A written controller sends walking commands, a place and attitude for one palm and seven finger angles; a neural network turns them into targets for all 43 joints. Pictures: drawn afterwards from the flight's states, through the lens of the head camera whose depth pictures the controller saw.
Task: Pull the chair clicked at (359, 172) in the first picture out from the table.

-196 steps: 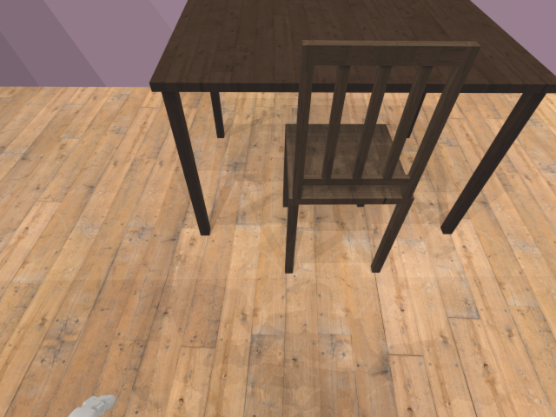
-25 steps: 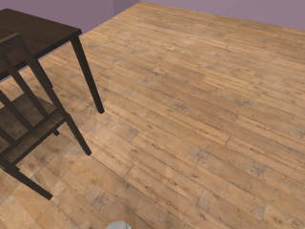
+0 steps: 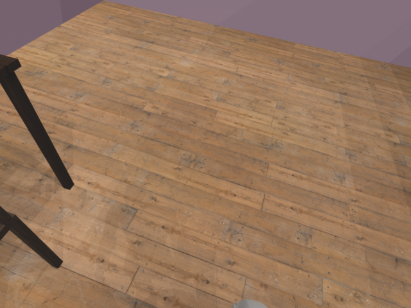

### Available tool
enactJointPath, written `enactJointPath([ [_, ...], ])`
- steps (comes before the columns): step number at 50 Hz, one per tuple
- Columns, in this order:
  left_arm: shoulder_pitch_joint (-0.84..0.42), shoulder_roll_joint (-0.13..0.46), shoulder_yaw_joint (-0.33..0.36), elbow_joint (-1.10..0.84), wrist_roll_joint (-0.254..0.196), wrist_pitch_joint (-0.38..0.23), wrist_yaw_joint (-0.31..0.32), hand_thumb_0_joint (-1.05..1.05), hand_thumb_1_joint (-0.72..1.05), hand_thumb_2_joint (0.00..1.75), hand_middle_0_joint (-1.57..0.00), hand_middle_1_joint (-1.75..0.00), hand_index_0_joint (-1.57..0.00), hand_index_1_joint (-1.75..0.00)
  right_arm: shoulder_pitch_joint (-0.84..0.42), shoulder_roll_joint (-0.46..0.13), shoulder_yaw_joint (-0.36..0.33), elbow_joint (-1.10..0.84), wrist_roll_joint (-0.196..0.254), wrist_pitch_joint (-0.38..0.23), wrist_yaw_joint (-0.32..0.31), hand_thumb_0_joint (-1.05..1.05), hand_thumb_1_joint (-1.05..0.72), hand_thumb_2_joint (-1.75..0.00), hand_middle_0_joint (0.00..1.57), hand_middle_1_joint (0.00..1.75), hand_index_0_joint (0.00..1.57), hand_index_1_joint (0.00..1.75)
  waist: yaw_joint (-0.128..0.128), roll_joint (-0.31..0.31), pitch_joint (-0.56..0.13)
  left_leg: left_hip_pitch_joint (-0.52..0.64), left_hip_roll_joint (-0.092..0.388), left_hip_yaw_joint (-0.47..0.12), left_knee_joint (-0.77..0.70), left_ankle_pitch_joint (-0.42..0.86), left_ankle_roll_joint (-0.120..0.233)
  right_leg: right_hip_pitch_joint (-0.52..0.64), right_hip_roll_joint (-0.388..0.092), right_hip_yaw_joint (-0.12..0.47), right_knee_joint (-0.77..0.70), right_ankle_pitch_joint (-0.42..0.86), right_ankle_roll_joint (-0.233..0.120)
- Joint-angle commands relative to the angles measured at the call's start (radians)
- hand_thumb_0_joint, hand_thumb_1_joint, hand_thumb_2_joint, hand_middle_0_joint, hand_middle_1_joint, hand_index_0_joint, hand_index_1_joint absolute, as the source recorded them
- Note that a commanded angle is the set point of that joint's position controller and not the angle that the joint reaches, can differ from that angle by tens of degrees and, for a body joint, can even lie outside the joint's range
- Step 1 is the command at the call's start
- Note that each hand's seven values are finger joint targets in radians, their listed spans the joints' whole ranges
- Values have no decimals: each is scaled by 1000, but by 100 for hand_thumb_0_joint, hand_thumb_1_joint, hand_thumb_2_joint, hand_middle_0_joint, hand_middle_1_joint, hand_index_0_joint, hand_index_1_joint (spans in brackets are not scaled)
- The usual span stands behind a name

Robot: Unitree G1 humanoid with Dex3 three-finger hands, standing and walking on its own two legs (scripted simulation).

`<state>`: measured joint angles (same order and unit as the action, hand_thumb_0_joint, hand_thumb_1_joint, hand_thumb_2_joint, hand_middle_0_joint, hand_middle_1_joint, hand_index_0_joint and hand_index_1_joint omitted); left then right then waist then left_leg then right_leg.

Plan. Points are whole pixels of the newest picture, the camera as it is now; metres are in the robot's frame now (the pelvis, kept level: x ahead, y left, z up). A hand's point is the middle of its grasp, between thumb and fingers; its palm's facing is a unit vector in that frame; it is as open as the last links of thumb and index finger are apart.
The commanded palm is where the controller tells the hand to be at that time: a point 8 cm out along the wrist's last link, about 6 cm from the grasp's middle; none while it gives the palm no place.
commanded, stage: walk to a spot facing it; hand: left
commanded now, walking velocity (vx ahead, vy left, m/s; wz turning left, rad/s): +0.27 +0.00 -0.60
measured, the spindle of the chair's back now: out of the picture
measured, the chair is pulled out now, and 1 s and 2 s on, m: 0.00 0.00 0.00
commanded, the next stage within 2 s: none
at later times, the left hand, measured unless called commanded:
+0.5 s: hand (172, 224) +0.35 +0.11 -0.17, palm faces -0.30 -0.93 -0.22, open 7.3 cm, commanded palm none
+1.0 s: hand (143, 210) +0.38 +0.20 -0.18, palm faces -0.47 -0.86 -0.20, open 7.4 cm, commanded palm none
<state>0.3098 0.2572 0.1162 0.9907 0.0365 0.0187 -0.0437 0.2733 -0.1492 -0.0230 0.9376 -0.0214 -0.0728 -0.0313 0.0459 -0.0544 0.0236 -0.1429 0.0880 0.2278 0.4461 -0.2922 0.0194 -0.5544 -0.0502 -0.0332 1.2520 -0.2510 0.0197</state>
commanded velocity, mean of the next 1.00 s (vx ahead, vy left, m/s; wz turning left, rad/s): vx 0.03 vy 0.00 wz -0.60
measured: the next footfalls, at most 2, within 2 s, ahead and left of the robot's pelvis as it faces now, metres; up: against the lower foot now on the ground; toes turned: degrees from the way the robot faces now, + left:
right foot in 0.32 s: +0.27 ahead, -0.12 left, +0.00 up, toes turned -18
left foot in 0.78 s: +0.31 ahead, +0.11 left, +0.00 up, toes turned -23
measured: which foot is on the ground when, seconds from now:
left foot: down 0.00-0.32, up 0.34-0.76, down 0.78-1.00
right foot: up 0.00-0.30, down 0.32-0.78, up 0.80-1.00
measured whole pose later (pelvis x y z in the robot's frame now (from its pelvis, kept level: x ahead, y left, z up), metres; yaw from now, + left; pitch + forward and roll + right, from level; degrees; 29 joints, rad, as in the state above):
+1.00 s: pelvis +0.24 +0.04 +0.00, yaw -35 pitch +0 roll -3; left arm 0.27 0.27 0.12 0.94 0.03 0.08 -0.03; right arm 0.20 -0.16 -0.02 0.87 -0.03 0.01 -0.04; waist 0.04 -0.05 0.05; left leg -0.19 0.10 0.18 0.48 -0.28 0.02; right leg -0.53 -0.01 0.02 1.20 -0.37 0.08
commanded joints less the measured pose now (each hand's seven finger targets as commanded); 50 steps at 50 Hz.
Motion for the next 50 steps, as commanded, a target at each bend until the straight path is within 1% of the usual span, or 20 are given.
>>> enactJointPath([
  [1, -47, -39, -17, -81, -1, 3, -11, 0, 90, 90, -20, -30, -20, -30, 108, -132, -38, -5, 4, -22, -2, 0, -90, -90, 20, 30, 20, 30, -30, 175, 71, 64, 250, -79, -226, 363, 50, -190, -52, 7, -49, 93, 15],
  [9, -306, -50, -44, -158, -8, -12, -14, 0, 90, 90, -20, -30, -20, -30, 213, -161, -43, 58, -8, 2, 1, 0, -90, -90, 20, 30, 20, 30, -102, 189, 121, 185, 253, 48, -124, 749, 72, -98, 12, -140, -507, 67, -19],
  [11, -258, -38, -40, -149, -6, -18, -9, 0, 90, 90, -20, -30, -20, -30, 204, -187, -49, 55, -5, 9, -2, 0, -90, -90, 20, 30, 20, 30, -69, 190, 70, 207, 253, 80, -3, 971, 62, 7, 63, -169, -557, 60, -48],
  [13, -100, 9, -28, -105, -2, -32, -1, 0, 90, 90, -20, -30, -20, -30, 154, -229, -62, 33, 3, 12, 1, 0, -90, -90, 20, 30, 20, 30, 12, 223, -55, 192, 240, 109, 232, 1024, 28, 240, 98, -174, -642, 85, -74],
  [14, 29, 65, -14, -73, -1, -46, 5, 0, 90, 90, -20, -30, -20, -30, 133, -231, -60, 14, 11, 16, 8, 0, -90, -90, 20, 30, 20, 30, 81, 178, -136, 56, 226, 106, 454, 876, -12, 488, 77, -146, -736, 204, -93],
  [15, 112, 174, 6, -54, -3, -58, 16, 0, 90, 90, -20, -30, -20, -30, 159, -175, -48, -9, 29, 21, 18, 0, -90, -90, 20, 30, 20, 30, 106, -11, -258, -259, 114, 84, 761, 124, -67, 807, -176, 159, -712, 581, -197],
  [16, 134, 259, 22, -53, -30, -61, 30, 0, 90, 90, -20, -30, -20, -30, 176, -129, -45, -33, 32, 20, 4, 0, -90, -90, 20, 30, 20, 30, 77, -128, -398, -456, -8, -37, 1107, -392, -109, 924, -426, 544, -729, 991, -334],
  [17, 91, 244, 21, -77, -43, -47, 45, 0, 90, 90, -20, -30, -20, -30, 121, -153, -45, -51, 31, 25, -8, 0, -90, -90, 20, 30, 20, 30, 73, -15, -354, -451, 43, -190, 1087, -312, -83, 825, -410, 437, -778, 921, -358],
  [18, 10, 202, 5, -95, -43, -42, 51, 0, 90, 90, -20, -30, -20, -30, 86, -134, -45, -58, 24, 32, -1, 0, -90, -90, 20, 30, 20, 30, 43, 23, -208, -475, 76, -194, 1027, -221, -89, 690, -342, 344, -800, 873, -311],
  [20, -111, 150, -8, -126, -41, -39, 62, 0, 90, 90, -20, -30, -20, -30, 64, -143, -41, -39, 6, 61, -2, 0, -90, -90, 20, 30, 20, 30, -25, 26, -109, -406, 116, -212, 930, -142, -103, 422, -274, 288, -867, 663, -248],
  [24, -203, 125, -18, -138, -18, -40, 65, 0, 90, 90, -20, -30, -20, -30, 133, -106, -36, -17, -3, 103, 0, 0, -90, -90, 20, 30, 20, 30, -112, 11, -76, -295, 78, -193, 749, -88, -112, 187, -168, 188, -913, 486, -203],
  [28, -168, 116, -13, -143, -17, -24, 54, 0, 90, 90, -20, -30, -20, -30, 34, -120, -41, -62, -7, 104, 8, 0, -90, -90, 20, 30, 20, 30, -78, -85, -61, -318, 41, -193, 624, -33, -111, 162, -118, 252, -948, 187, -190],
  [34, -102, 136, 3, -164, -10, -5, 51, 0, 90, 90, -20, -30, -20, -30, -101, -125, -43, -133, 8, 84, 6, 0, -90, -90, 20, 30, 20, 30, -16, -113, -85, -233, -45, -191, 318, -124, -96, 246, -123, 399, -881, 239, -196],
  [37, -133, 133, 5, -184, -20, 6, 51, 0, 90, 90, -20, -30, -20, -30, -25, -141, -50, -119, 14, 73, -5, 0, -90, -90, 20, 30, 20, 30, -61, -110, -121, -32, -65, -186, 42, -4, -78, 194, -77, 409, -810, 252, -128],
  [38, -134, 89, -1, -202, -28, 8, 51, 0, 90, 90, -20, -30, -20, -30, 22, -193, -59, -113, 12, 62, -12, 0, -90, -90, 20, 30, 20, 30, -84, 15, -148, 118, 56, -307, -104, 12, -39, 70, 5, 344, -698, 136, -75],
  [39, -111, 32, -13, -218, -37, 7, 40, 0, 90, 90, -20, -30, -20, -30, 7, -291, -78, -132, 3, 60, -8, 0, -90, -90, 20, 30, 20, 30, -77, 337, -138, 184, 329, -559, -192, 134, 34, -107, 141, 165, -457, -214, -6],
  [40, -123, 69, -5, -212, -15, 9, 37, 0, 90, 90, -20, -30, -20, -30, -18, -304, -77, -144, -2, 68, -7, 0, -90, -90, 20, 30, 20, 30, -78, 291, -78, 76, 435, -595, -188, 236, 111, -120, 97, 106, -232, -324, 19],
  [42, -48, 95, 17, -151, -5, 24, 28, 0, 90, 90, -20, -30, -20, -30, -150, -207, -50, -166, -3, 62, -15, 0, -90, -90, 20, 30, 20, 30, -12, 250, -35, -33, 299, -385, -180, 268, 77, -66, 63, 117, -69, -189, 44],
  [44, -36, 76, 14, -138, -8, 27, 15, 0, 90, 90, -20, -30, -20, -30, -163, -186, -41, -171, -1, 57, -14, 0, -90, -90, 20, 30, 20, 30, -6, 230, -22, -42, 226, -240, -140, 374, 55, -62, 46, 77, 5, -129, 50],
  [50, -100, 30, -2, -142, -15, 39, 12, 0, 90, 90, -20, -30, -20, -30, 2, -198, -58, -105, -1, 59, -12, 0, -90, -90, 20, 30, 20, 30, -67, 232, -21, 104, 239, -157, -106, 474, 80, -70, 17, 19, -99, -123, 71],
])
